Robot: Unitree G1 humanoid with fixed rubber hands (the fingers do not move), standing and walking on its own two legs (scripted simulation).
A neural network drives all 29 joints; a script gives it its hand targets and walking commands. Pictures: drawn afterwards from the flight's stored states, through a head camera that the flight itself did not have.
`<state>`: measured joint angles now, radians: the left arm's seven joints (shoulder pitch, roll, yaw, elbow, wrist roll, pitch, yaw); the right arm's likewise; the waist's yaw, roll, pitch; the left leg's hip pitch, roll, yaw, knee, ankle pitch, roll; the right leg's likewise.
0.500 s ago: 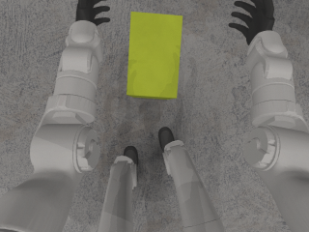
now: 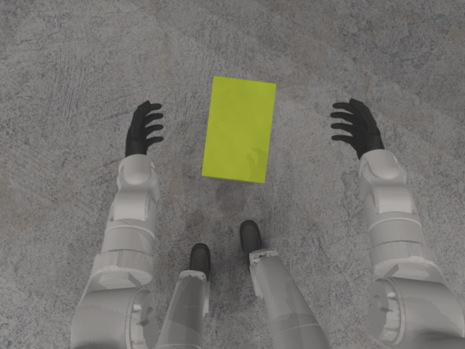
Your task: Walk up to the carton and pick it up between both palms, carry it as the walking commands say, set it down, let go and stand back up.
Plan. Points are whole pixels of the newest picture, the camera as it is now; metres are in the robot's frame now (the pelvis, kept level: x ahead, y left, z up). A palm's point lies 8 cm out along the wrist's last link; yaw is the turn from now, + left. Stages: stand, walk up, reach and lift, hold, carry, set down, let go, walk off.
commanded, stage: let go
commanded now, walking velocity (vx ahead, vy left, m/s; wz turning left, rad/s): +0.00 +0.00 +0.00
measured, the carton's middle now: (237, 138) +0.49 -0.07 -0.58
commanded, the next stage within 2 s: stand in 1.10 s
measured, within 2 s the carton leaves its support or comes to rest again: neither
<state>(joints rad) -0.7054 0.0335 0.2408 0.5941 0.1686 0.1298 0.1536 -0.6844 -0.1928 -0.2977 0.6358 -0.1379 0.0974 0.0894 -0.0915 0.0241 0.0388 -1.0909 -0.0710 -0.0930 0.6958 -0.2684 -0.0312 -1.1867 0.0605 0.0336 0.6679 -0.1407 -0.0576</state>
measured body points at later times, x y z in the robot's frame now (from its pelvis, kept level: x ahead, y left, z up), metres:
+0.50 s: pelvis +0.04 +0.03 +0.05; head +0.12 +0.03 +0.49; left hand +0.26 +0.24 -0.04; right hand +0.21 -0.22 -0.03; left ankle +0.00 +0.14 -0.69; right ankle +0.06 -0.08 -0.69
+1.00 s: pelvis +0.06 +0.04 +0.05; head +0.08 +0.03 +0.50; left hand +0.24 +0.26 -0.03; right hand +0.23 -0.21 -0.03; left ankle +0.00 +0.14 -0.69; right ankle +0.06 -0.07 -0.69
